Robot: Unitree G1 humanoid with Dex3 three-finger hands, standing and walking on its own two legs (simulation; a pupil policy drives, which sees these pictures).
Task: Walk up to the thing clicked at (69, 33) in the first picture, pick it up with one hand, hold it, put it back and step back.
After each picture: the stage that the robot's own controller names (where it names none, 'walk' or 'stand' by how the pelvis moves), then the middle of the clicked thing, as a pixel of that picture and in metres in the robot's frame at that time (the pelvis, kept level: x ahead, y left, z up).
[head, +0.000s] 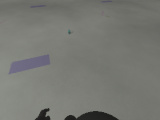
stand; (69, 32) +2.23 +0.63 -0.72
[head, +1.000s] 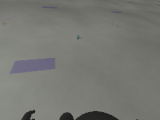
walk; (78, 37) +2.13 +0.26 -0.70
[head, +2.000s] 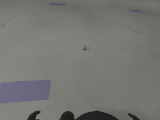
walk; (84, 48) +1.48 +0.07 -0.71
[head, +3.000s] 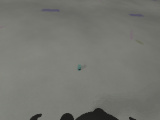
walk; (79, 67) +0.94 +0.12 -0.72
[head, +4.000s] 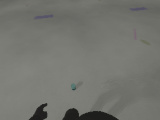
walk; (73, 87) +0.54 +0.23 -0.70
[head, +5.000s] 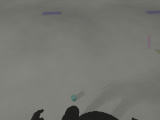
stand; (73, 98) +0.35 +0.19 -0.69
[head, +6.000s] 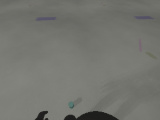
stand; (71, 105) +0.31 +0.18 -0.72
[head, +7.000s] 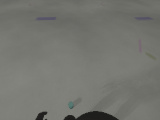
stand; (70, 105) +0.31 +0.18 -0.73
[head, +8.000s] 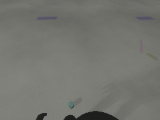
stand; (71, 105) +0.31 +0.18 -0.73
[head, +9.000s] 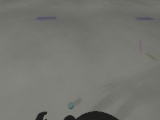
stand; (70, 105) +0.30 +0.18 -0.73
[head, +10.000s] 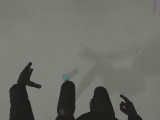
go down; (65, 77) +0.35 +0.21 -0.47
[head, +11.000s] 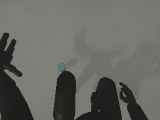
go down; (62, 68) +0.38 +0.24 -0.32
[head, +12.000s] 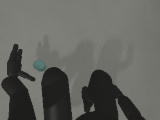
close in; (40, 66) +0.34 +0.28 -0.22
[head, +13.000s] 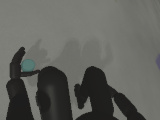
close; (28, 66) +0.35 +0.28 -0.21
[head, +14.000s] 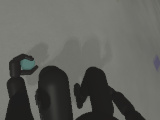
lift; (27, 65) +0.34 +0.28 -0.22
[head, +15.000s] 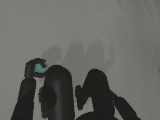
lift; (40, 68) +0.32 +0.25 -0.20
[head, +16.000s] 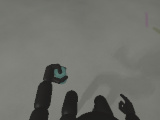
lift; (61, 75) +0.31 +0.19 +0.00
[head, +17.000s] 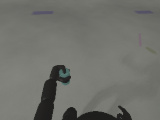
hold; (65, 76) +0.33 +0.17 +0.01
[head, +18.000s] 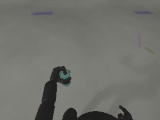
hold; (65, 78) +0.32 +0.17 +0.00
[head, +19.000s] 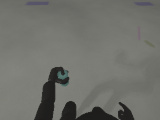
crouch; (63, 78) +0.32 +0.18 -0.04
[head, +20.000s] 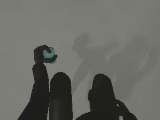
lower; (50, 56) +0.43 +0.24 -0.10
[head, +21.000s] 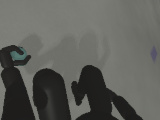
lower; (20, 57) +0.40 +0.29 -0.22
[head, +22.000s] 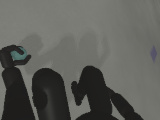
lower; (20, 57) +0.40 +0.30 -0.22
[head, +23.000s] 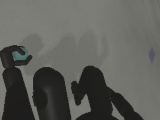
lower; (21, 57) +0.39 +0.29 -0.22
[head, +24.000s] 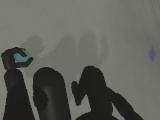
lower; (22, 59) +0.38 +0.29 -0.22
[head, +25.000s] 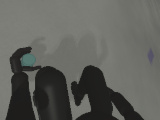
open; (27, 62) +0.37 +0.26 -0.22
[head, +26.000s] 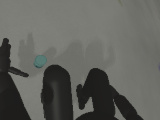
stand; (39, 62) +0.37 +0.25 -0.23
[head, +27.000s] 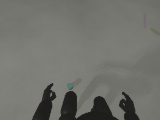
stand; (70, 86) +0.36 +0.18 -0.56
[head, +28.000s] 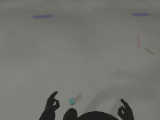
stand; (71, 101) +0.34 +0.17 -0.66
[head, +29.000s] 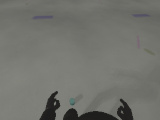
stand; (72, 101) +0.34 +0.17 -0.67
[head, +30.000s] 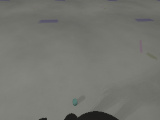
stand; (74, 102) +0.37 +0.16 -0.72
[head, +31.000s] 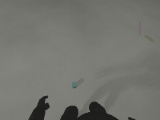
walk; (74, 85) +0.43 +0.13 -0.71
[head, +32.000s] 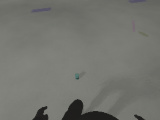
walk; (77, 76) +0.66 +0.20 -0.70
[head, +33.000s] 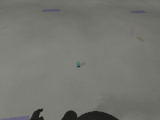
stand; (78, 64) +0.99 +0.18 -0.70
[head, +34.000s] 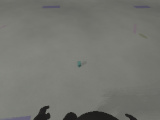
stand; (79, 64) +0.95 +0.17 -0.72
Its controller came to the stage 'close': yes
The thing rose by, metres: 0.70
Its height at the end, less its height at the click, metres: +0.00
